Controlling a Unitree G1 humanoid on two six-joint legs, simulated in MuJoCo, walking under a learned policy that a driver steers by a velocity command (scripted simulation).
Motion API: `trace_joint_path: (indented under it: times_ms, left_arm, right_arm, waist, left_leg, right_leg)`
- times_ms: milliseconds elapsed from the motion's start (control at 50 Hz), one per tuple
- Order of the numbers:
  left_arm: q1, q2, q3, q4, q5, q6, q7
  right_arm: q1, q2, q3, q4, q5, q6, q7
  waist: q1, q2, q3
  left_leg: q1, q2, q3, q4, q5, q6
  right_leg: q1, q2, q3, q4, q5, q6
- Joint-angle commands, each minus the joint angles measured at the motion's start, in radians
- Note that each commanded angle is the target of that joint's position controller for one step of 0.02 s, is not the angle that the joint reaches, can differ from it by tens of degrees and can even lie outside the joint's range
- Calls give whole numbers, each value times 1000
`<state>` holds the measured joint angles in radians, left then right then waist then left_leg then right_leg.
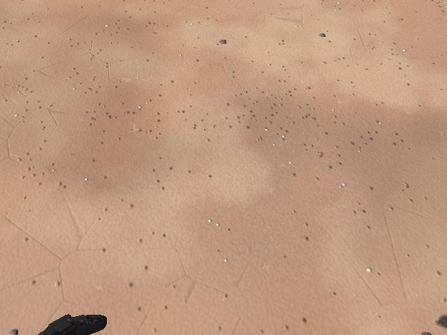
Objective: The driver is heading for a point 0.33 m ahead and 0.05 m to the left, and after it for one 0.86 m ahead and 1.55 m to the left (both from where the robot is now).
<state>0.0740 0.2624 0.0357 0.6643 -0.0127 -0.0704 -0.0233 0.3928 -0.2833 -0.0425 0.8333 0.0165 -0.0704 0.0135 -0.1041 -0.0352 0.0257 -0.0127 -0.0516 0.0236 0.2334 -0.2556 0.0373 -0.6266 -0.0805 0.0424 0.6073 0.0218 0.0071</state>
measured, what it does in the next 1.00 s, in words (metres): walks ahead, turning left: right foot, then left foot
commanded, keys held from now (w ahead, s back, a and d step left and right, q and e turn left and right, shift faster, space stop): w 0.06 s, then w+q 0.10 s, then q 0.84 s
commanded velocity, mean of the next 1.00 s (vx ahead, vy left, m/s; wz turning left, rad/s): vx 0.20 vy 0.00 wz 0.41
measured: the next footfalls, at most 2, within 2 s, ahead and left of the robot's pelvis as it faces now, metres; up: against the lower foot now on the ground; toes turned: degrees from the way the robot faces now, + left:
right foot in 0.12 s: +0.25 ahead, -0.14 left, +0.00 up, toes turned +0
left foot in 0.58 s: +0.38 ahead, +0.11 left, +0.00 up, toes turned +16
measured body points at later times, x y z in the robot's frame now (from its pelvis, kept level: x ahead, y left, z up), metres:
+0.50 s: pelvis +0.24 -0.04 +0.00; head +0.28 -0.03 +0.44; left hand +0.28 +0.26 -0.12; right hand +0.44 -0.27 -0.11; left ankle +0.35 +0.11 -0.71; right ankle +0.21 -0.14 -0.74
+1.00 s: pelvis +0.32 -0.03 -0.01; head +0.36 -0.02 +0.43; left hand +0.33 +0.29 -0.12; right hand +0.60 -0.21 -0.10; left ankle +0.34 +0.10 -0.74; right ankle +0.40 -0.14 -0.74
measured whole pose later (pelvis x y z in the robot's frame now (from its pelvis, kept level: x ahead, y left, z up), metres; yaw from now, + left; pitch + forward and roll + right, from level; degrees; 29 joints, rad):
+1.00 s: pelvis +0.32 -0.03 -0.01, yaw +29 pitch +3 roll +0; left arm 0.12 0.29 0.06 0.78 0.00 -0.01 0.01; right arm 0.17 -0.32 -0.09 0.58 0.01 0.05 -0.03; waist -0.02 0.02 0.03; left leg -0.41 -0.11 -0.18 0.52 -0.14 0.02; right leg -0.35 0.02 0.09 0.58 -0.29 0.04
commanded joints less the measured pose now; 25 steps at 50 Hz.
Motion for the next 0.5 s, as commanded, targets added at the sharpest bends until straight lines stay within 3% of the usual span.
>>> trace_joint_path:
  times_ms: [20, 60, 80, 100, 120, 140, 160, 180, 200, 220, 240, 280, 320, 420, 500]
  left_arm:
    - [-134, 64, 15, -104, -7, -25, -18]
    - [-119, 84, 22, -106, -6, -29, -25]
    - [-71, 105, 33, -96, -2, -31, -23]
    - [52, 140, 54, -61, 3, -32, -16]
    - [225, 194, 76, -22, 15, -31, -5]
    - [352, 299, 100, -6, 34, -24, 7]
    - [376, 247, 87, 5, 19, -17, 6]
    - [309, 182, 65, 4, 15, -16, 9]
    - [236, 147, 52, 0, 16, -16, 11]
    - [172, 112, 41, 3, 21, -20, 6]
    - [123, 88, 36, 5, 24, -27, 1]
    - [68, 96, 42, 16, 32, -40, 1]
    - [36, 125, 52, 31, 35, -43, 12]
    - [50, 155, 60, 66, 24, -11, 48]
    - [73, 191, 73, 90, 1, 22, 51]
  right_arm:
    - [33, -176, -42, -27, 6, 4, -8]
    - [29, -192, -48, -19, 8, 15, -14]
    - [21, -200, -50, -19, 10, 19, -17]
    - [5, -195, -47, -21, 12, 23, -19]
    - [-10, -163, -31, -41, -1, 20, -20]
    - [68, -56, 3, -78, -19, 4, -18]
    - [95, -67, 5, -67, 3, -14, -14]
    - [5, -162, -25, -77, 27, -19, -12]
    - [-52, -164, -29, -91, 26, -16, -14]
    - [-69, -148, -31, -88, 12, -6, -19]
    - [-53, -138, -38, -80, 5, 13, -24]
    - [-4, -95, -37, -71, 5, 48, -28]
    - [-30, -78, -37, -99, 0, 67, -32]
    - [-158, -51, -28, -165, -8, 65, 0]
    - [-224, -81, -44, -225, -11, 73, 28]
  waist:
    - [7, 110, 39]
    - [35, 124, 27]
    - [70, 130, -3]
    - [142, 119, -77]
    - [220, 95, -208]
    - [217, -118, -373]
    - [221, -230, -461]
    - [224, -129, -275]
    - [192, -88, -173]
    - [153, -39, -112]
    - [114, -51, -82]
    - [67, -71, -71]
    - [51, -67, -46]
    - [100, -40, -62]
    - [117, -34, -57]
  left_leg:
    - [9, 284, -144, -42, 332, 147]
    - [59, 305, -147, 7, 430, 129]
    - [56, 296, -143, 74, 566, 117]
    - [21, 257, -114, 211, 687, 95]
    - [-130, 210, -87, 430, 587, 62]
    - [-512, 67, -23, 816, 116, -7]
    - [-681, 16, -134, 1000, -332, -18]
    - [-750, 69, -159, 1063, -286, -21]
    - [-731, 107, -132, 1034, -212, -28]
    - [-682, 131, -122, 986, -171, -42]
    - [-620, 153, -122, 939, -145, -55]
    - [-522, 148, -99, 916, -98, -78]
    - [-538, 149, -90, 845, -24, -96]
    - [-489, 141, -36, 550, 234, -78]
    - [-502, 128, -14, 445, 151, -39]
  right_leg:
    - [13, 31, -27, -70, -1, -21]
    - [60, 46, -33, -105, -70, -48]
    - [155, 68, -47, -127, -95, -66]
    - [340, 89, -66, -164, -74, -93]
    - [631, 4, 10, -117, -44, -140]
    - [1036, -269, 389, -105, -83, -260]
    - [1075, -358, 670, -241, -253, -336]
    - [928, -318, 526, -267, -206, -286]
    - [783, -277, 363, -274, -29, -253]
    - [656, -233, 248, -290, 149, -233]
    - [562, -199, 154, -309, 261, -217]
    - [441, -180, 51, -351, 386, -220]
    - [398, -181, -27, -381, 427, -228]
    - [458, -155, -163, -372, 373, -203]
    - [563, -204, -162, -284, 343, -187]
Over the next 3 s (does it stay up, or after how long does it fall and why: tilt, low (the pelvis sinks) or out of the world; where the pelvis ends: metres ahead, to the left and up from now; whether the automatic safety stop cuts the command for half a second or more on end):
stays up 0.53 0.31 0.00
